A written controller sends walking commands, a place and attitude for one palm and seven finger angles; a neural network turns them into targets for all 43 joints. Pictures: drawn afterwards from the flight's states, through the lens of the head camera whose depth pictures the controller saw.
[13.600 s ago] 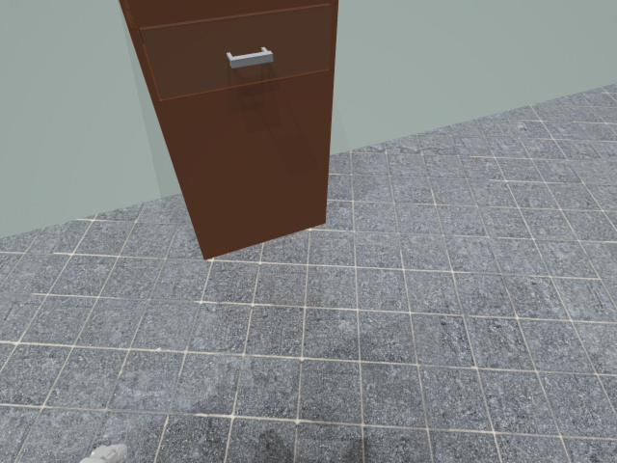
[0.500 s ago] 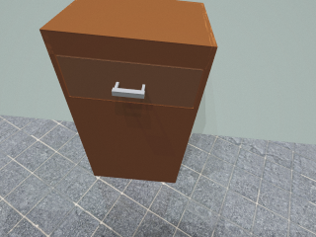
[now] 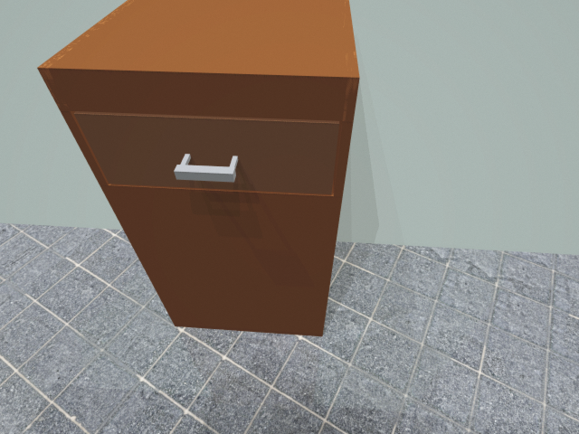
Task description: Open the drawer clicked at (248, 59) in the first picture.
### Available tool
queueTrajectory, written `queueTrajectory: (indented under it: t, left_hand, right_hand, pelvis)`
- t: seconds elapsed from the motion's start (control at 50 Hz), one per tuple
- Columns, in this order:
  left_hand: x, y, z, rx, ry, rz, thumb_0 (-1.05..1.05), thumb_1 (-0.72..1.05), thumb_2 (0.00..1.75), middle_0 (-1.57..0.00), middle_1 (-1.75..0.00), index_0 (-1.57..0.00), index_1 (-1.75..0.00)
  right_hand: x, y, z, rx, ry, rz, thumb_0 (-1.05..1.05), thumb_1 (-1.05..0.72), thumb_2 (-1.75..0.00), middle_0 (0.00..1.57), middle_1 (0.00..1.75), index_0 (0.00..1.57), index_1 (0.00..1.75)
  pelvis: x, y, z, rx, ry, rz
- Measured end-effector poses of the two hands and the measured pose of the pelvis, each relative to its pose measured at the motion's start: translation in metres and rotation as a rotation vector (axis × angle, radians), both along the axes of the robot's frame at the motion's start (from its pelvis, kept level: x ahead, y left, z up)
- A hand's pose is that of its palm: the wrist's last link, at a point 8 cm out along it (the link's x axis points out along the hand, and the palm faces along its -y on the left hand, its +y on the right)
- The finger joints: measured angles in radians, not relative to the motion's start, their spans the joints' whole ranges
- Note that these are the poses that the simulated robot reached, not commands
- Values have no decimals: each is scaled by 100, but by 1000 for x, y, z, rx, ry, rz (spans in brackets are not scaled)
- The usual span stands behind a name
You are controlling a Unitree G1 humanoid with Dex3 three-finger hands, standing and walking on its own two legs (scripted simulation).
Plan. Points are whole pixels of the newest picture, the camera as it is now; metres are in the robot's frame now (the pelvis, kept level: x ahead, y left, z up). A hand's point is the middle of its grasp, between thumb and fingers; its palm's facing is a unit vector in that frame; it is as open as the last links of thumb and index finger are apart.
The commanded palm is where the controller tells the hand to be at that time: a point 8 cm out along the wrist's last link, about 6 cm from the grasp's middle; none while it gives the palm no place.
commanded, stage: come to a stop and stand still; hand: left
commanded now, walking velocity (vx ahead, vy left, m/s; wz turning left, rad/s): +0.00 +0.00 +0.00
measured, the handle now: (208, 166) +0.59 +0.19 +0.04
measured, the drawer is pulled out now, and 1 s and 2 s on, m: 0.00 0.00 0.00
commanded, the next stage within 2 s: look again from close up in 0.10 s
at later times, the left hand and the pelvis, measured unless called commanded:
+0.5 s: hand out of the picture +0.00 +0.22 -0.18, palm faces +0.03 -0.98 -0.19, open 7.4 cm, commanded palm none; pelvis +0.00 +0.05 -0.01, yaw -1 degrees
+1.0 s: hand out of the picture -0.06 +0.28 -0.18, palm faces -0.04 -0.98 -0.18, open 7.4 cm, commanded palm none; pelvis -0.03 +0.11 +0.00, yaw -3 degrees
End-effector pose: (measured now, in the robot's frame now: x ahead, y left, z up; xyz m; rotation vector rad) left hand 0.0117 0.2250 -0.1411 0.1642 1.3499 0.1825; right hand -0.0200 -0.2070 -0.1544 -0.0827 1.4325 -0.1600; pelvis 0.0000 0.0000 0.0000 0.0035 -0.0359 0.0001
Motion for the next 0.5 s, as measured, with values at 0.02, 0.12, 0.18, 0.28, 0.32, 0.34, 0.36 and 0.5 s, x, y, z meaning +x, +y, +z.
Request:
queueTrajectory:
  t: [0.02, 0.12, 0.18, 0.28, 0.32, 0.34, 0.36, 0.5]
  left_hand:
    - [-4, -2, 0, -6, 12, 3, 1, 96, 90, -20, -30, -20, -30]
    - [-26, -12, -1, -38, 72, 23, 0, 94, 90, -20, -30, -20, -30]
    - [-37, -16, -1, -53, 104, 31, 0, 93, 90, -20, -30, -20, -30]
    - [-44, -10, -2, -53, 98, 17, 0, 91, 90, -21, -30, -20, -30]
    - [-43, -1, -3, -41, 76, 20, 0, 91, 90, -21, -30, -20, -30]
    - [-42, 4, -3, -36, 64, 21, 0, 91, 90, -21, -30, -20, -30]
    - [-40, 10, -5, -32, 51, 22, 0, 91, 90, -21, -30, -20, -30]
    - [-17, 47, -12, -33, -34, -11, 0, 91, 90, -20, -30, -20, -30]
  right_hand:
    - [5, 0, 1, -1, -9, 5, 0, -91, -90, 19, 29, 20, 30]
    - [14, -6, 4, -21, -7, 26, 1, -93, -90, 19, 29, 20, 30]
    - [16, -5, 5, -24, -5, 30, 1, -93, -90, 19, 29, 20, 30]
    - [24, -6, 6, -44, -47, 53, 1, -92, -89, 20, 29, 20, 30]
    - [29, -6, 5, -62, -76, 56, 0, -92, -89, 20, 29, 20, 30]
    - [32, -5, 4, -69, -89, 56, 0, -92, -89, 20, 29, 20, 30]
    - [35, -3, 4, -75, -102, 56, 0, -92, -90, 20, 29, 20, 30]
    - [49, 27, 17, -89, -198, 56, 0, -92, -90, 19, 29, 20, 30]
  pelvis:
    - [0, 0, 0, -1, 1, -1]
    - [1, 1, 2, -1, 5, -3]
    - [3, 3, 3, 0, 8, -5]
    - [-1, 11, 0, -13, 18, 1]
    - [-1, 18, -3, -20, 18, 2]
    - [-1, 21, -4, -23, 16, 3]
    - [-1, 25, -5, -26, 13, 4]
    - [-5, 51, -5, -21, -6, -17]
